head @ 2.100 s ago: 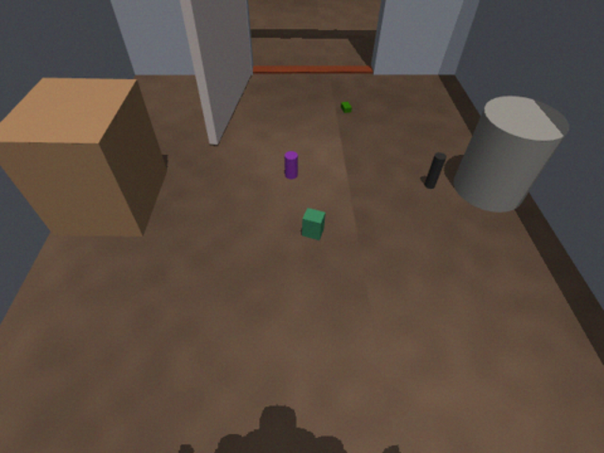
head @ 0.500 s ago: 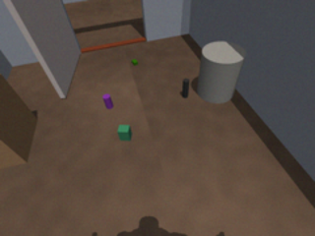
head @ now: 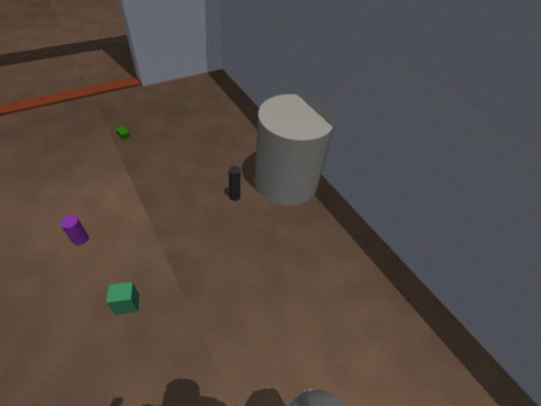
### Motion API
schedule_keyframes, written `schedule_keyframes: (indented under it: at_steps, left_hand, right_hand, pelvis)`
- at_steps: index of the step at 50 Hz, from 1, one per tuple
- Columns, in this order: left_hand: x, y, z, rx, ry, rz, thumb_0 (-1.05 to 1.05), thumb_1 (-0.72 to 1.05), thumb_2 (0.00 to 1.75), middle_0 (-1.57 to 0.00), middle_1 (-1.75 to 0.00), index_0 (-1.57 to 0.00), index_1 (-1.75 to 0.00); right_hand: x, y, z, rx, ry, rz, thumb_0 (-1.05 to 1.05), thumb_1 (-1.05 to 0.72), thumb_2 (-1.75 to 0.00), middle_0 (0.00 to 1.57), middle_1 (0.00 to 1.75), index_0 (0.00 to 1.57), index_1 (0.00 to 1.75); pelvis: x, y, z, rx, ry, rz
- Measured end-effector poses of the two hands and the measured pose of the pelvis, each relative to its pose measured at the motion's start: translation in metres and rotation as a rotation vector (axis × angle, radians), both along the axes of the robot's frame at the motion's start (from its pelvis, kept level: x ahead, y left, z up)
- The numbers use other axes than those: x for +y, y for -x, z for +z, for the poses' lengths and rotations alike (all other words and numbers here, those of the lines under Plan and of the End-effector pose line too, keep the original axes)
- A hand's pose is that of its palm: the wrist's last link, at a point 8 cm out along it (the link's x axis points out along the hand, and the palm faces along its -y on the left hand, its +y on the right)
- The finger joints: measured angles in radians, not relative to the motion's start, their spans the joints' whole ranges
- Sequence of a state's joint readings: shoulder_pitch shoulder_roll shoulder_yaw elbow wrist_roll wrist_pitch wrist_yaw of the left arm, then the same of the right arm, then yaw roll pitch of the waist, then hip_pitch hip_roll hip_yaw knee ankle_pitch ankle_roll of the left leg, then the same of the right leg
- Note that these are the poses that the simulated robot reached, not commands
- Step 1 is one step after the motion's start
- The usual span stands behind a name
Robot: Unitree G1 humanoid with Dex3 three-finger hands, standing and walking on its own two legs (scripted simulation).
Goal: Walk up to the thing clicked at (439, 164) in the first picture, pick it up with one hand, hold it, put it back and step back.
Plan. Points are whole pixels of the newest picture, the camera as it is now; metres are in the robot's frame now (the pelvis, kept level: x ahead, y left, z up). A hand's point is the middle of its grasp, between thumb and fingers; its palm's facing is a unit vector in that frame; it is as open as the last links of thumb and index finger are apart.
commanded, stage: walk up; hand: left
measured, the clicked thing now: (234, 184) +1.15 +0.09 -0.68
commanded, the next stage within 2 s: none
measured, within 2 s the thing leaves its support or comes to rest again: neither
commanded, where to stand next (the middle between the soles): +0.82 -0.07 m, yaw -5 degrees
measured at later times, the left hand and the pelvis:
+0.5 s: hand (152, 304) +0.32 +0.20 -0.12, palm faces -0.11 -0.92 -0.38, open 7.3 cm; pelvis +0.24 -0.06 +0.00, yaw -7 degrees
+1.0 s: hand (161, 214) +0.54 +0.23 -0.14, palm faces -0.18 -0.92 -0.36, open 7.3 cm; pelvis +0.43 -0.04 +0.00, yaw -7 degrees
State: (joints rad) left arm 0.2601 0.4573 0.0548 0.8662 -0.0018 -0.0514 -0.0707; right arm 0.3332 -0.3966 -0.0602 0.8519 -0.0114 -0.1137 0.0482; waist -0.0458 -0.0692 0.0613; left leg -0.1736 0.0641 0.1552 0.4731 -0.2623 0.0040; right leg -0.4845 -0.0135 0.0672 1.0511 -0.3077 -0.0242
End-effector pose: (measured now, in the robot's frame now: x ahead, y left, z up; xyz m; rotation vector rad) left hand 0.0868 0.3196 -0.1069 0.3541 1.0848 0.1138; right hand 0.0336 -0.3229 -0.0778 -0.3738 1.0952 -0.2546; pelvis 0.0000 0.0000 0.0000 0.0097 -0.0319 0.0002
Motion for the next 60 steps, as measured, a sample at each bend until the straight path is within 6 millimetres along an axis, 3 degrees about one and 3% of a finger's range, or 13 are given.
schedule_keyframes:
  at_steps: [7,13,16,22,29,36,40,47,54,60]
  left_hand:
    - [-0.021,-0.119,0.017,-0.057,-0.025,-0.088,0.00,0.91,0.90,-0.20,-0.30,-0.20,-0.30]
    - [-0.060,-0.204,0.014,-0.108,-0.051,-0.109,0.00,0.91,0.90,-0.20,-0.30,-0.20,-0.30]
    - [-0.075,-0.221,0.019,-0.130,-0.037,-0.083,0.00,0.91,0.90,-0.20,-0.30,-0.21,-0.30]
    - [-0.080,-0.226,0.026,-0.041,-0.043,-0.040,0.00,0.90,0.90,-0.21,-0.30,-0.21,-0.30]
    - [-0.060,-0.242,0.014,0.043,-0.048,-0.007,0.00,0.90,0.90,-0.21,-0.30,-0.21,-0.30]
    - [-0.028,-0.295,-0.020,0.089,-0.041,0.015,0.00,0.90,0.90,-0.21,-0.30,-0.21,-0.30]
    - [-0.030,-0.341,-0.019,0.101,-0.031,-0.037,0.01,0.91,0.90,-0.21,-0.30,-0.21,-0.30]
    - [-0.039,-0.424,-0.001,0.025,-0.013,-0.084,0.00,0.91,0.90,-0.21,-0.30,-0.21,-0.30]
    - [-0.064,-0.491,0.013,0.022,-0.056,-0.112,0.00,0.91,0.90,-0.21,-0.30,-0.21,-0.30]
    - [-0.094,-0.536,0.021,-0.049,-0.100,-0.086,0.00,0.91,0.90,-0.21,-0.30,-0.21,-0.30]
  right_hand:
    - [-0.018,-0.024,-0.020,0.106,-0.030,-0.058,0.00,-0.90,-0.89,0.21,0.30,0.21,0.30]
    - [-0.046,-0.084,-0.060,0.134,-0.067,-0.098,0.00,-0.90,-0.89,0.21,0.30,0.21,0.30]
    - [-0.046,-0.128,-0.060,0.119,-0.097,-0.072,0.01,-0.90,-0.89,0.20,0.30,0.21,0.30]
    - [-0.049,-0.219,-0.037,0.001,-0.112,-0.029,0.00,-0.90,-0.89,0.20,0.30,0.21,0.30]
    - [-0.050,-0.295,-0.024,-0.007,-0.076,0.004,0.00,-0.90,-0.89,0.20,0.30,0.21,0.30]
    - [-0.032,-0.371,-0.020,-0.048,-0.018,0.026,0.00,-0.90,-0.89,0.20,0.30,0.21,0.30]
    - [-0.022,-0.389,-0.010,-0.094,-0.021,-0.022,0.00,-0.90,-0.89,0.20,0.30,0.21,0.30]
    - [-0.024,-0.389,-0.006,-0.004,-0.036,-0.073,0.00,-0.90,-0.89,0.21,0.30,0.21,0.30]
    - [-0.054,-0.404,-0.029,0.073,-0.075,-0.126,0.00,-0.90,-0.89,0.21,0.30,0.21,0.30]
    - [-0.080,-0.452,-0.058,0.124,-0.109,-0.114,0.01,-0.90,-0.89,0.20,0.30,0.21,0.30]
  pelvis:
    - [-0.014,-0.069,-0.005,0.003,-0.016,-0.039]
    - [-0.042,-0.137,-0.025,-0.007,0.012,-0.060]
    - [-0.052,-0.163,-0.018,-0.015,-0.013,-0.080]
    - [-0.058,-0.212,0.000,-0.016,-0.005,-0.115]
    - [-0.051,-0.271,-0.002,-0.005,0.034,-0.108]
    - [-0.030,-0.339,-0.020,-0.011,0.005,-0.103]
    - [-0.024,-0.367,-0.012,-0.021,0.022,-0.121]
    - [-0.031,-0.412,0.000,-0.026,0.004,-0.121]
    - [-0.055,-0.464,-0.005,-0.010,-0.021,-0.129]
    - [-0.085,-0.507,-0.015,-0.013,-0.001,-0.118]
